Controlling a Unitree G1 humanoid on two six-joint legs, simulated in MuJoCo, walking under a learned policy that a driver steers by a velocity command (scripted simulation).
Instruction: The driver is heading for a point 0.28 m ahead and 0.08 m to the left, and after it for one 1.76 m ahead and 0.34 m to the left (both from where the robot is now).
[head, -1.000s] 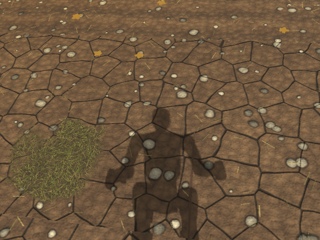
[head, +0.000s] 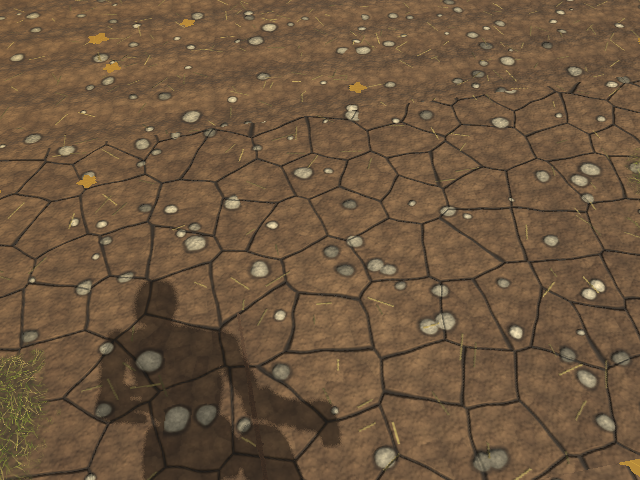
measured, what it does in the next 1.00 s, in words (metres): walks ahead: right foot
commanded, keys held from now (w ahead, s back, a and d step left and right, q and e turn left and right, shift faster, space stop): no key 0.08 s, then w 0.92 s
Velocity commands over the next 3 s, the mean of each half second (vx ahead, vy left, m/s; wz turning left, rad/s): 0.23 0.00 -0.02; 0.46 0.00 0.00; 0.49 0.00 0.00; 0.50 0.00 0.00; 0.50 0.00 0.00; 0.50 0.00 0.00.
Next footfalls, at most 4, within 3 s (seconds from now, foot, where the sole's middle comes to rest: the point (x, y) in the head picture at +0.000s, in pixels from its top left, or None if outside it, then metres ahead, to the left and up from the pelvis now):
0.70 right None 0.33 -0.08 -0.77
1.36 left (219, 435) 0.68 0.28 -0.95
1.84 right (301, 323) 1.00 0.08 -0.95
2.40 left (222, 247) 1.29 0.32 -0.95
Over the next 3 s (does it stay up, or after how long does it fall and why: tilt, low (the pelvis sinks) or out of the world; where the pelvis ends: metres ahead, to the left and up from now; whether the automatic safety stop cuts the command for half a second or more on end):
stays up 1.45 0.20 -0.19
